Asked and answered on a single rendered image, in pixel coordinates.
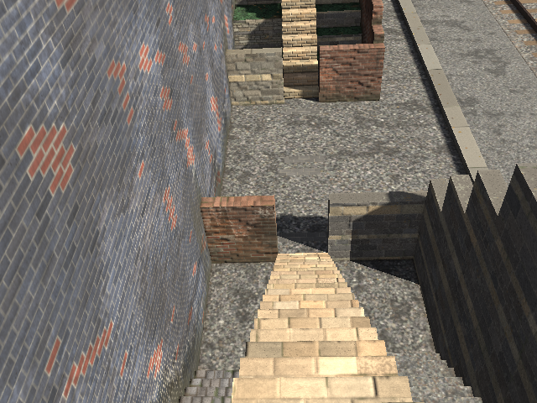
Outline stairs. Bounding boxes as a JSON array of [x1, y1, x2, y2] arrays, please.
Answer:
[[232, 253, 424, 403], [281, 0, 319, 99]]

